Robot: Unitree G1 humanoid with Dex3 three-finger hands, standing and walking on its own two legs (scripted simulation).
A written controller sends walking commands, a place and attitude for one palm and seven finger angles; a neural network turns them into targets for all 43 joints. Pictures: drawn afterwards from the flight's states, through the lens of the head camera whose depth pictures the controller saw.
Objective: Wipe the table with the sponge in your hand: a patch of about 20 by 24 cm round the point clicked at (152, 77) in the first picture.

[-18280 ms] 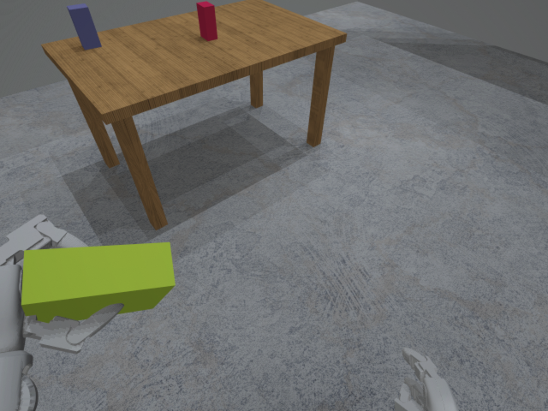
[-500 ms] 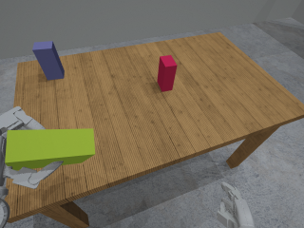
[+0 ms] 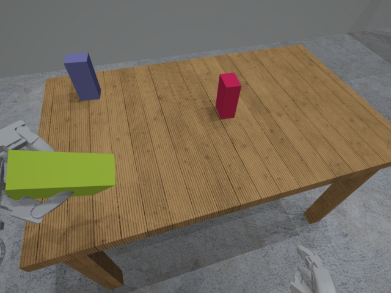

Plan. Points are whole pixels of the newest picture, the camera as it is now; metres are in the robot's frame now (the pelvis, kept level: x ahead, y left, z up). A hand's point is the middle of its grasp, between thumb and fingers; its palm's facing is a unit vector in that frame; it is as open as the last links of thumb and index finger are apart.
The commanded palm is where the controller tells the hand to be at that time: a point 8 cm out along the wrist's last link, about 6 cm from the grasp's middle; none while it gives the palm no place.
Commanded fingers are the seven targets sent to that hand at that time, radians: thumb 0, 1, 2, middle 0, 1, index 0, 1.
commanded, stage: come to a stop and stand still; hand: left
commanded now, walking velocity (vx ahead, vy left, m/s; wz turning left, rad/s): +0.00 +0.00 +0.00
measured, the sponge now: (75, 176) +0.25 +0.24 +0.14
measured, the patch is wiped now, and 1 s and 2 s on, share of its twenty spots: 0.00 0.00 0.00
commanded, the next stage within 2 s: look again from close up in 0.60 s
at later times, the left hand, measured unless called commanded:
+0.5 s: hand out of the picture +0.20 +0.33 +0.17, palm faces +0.43 -0.84 -0.33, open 9.1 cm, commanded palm +0.14 +0.35 +0.17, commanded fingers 0.00 0.10 1.30 -1.20 -1.60 -1.20 -1.60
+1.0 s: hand (21, 189) +0.21 +0.29 +0.16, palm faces +0.36 -0.84 -0.40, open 9.1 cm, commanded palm +0.15 +0.33 +0.17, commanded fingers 0.00 0.10 1.30 -1.20 -1.60 -1.20 -1.60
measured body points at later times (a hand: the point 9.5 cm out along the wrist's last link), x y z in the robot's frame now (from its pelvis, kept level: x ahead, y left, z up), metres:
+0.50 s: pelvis -0.02 +0.07 +0.00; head +0.02 +0.11 +0.45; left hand +0.17 +0.37 +0.19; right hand +0.17 -0.13 -0.07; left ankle +0.01 +0.15 -0.74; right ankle +0.00 -0.09 -0.74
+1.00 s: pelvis -0.01 +0.04 +0.00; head +0.02 +0.06 +0.45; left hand +0.18 +0.33 +0.18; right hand +0.17 -0.18 -0.07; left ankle +0.01 +0.15 -0.74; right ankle +0.00 -0.09 -0.74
